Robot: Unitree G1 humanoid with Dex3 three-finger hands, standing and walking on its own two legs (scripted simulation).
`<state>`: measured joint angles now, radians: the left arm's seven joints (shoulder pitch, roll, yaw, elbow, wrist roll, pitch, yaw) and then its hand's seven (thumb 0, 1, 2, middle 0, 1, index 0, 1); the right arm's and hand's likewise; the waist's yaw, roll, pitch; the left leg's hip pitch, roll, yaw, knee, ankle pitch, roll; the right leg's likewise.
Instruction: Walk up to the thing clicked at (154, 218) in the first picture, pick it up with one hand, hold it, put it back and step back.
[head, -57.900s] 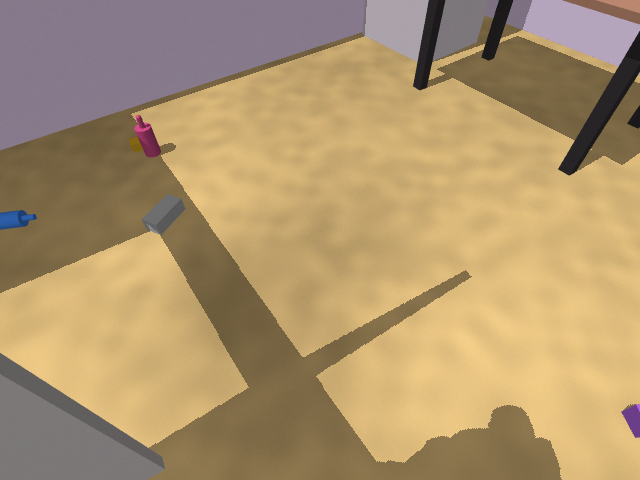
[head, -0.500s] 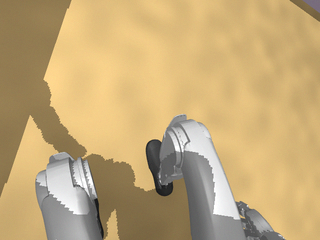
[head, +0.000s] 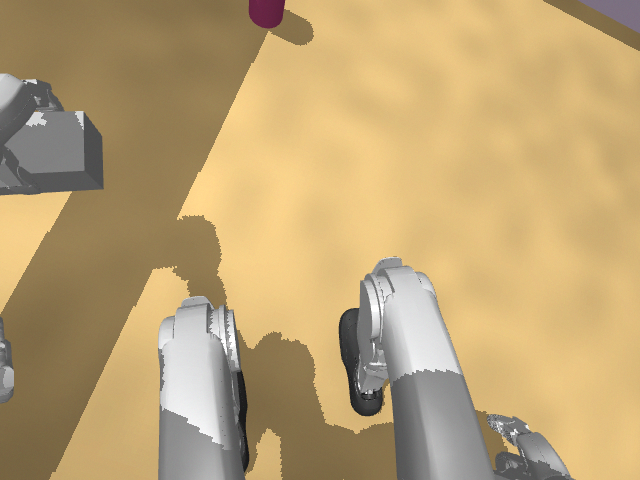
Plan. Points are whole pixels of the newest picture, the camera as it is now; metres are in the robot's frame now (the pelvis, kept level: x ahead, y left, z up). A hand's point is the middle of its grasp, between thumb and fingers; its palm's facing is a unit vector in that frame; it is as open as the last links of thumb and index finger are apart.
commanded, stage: lift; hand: left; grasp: from above
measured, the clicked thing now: (17, 155) +0.51 +0.33 -0.14
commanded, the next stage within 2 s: hold in 1.16 s
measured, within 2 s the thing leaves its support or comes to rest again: neither
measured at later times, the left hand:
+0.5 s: hand out of the picture +0.41 +0.27 +0.12, palm faces -0.44 -0.09 -0.90, open 10.4 cm
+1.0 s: hand out of the picture +0.40 +0.23 +0.23, palm faces -0.42 -0.09 -0.90, open 10.4 cm
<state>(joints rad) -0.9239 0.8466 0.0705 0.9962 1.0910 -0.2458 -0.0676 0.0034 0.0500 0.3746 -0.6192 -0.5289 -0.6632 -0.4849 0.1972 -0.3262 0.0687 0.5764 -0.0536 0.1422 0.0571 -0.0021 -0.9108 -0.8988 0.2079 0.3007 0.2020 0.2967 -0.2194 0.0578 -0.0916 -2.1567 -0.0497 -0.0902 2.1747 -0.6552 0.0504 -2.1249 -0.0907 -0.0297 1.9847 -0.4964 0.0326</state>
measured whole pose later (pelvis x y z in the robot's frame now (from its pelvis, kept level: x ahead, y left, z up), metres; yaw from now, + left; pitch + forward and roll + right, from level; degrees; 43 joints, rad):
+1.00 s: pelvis +0.07 -0.03 +0.30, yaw +3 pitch +14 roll -1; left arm -0.41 0.45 -0.14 0.92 0.99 -0.07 0.15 0.00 0.02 0.46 -0.59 -0.59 -0.63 -0.55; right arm 0.26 -0.26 -0.03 0.75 0.04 -0.01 -0.05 0.00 -0.90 -0.89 0.21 0.30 0.20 0.30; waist -0.08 0.04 -0.12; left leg -0.81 0.04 -0.02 1.04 -0.47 -0.02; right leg -0.87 -0.03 -0.02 0.97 -0.34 0.02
